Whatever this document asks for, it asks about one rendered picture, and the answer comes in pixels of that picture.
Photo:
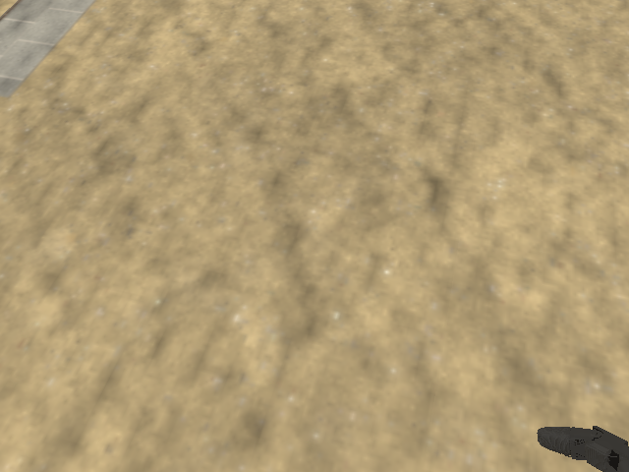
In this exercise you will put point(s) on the robot right hand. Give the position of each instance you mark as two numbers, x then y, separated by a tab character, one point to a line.
602	449

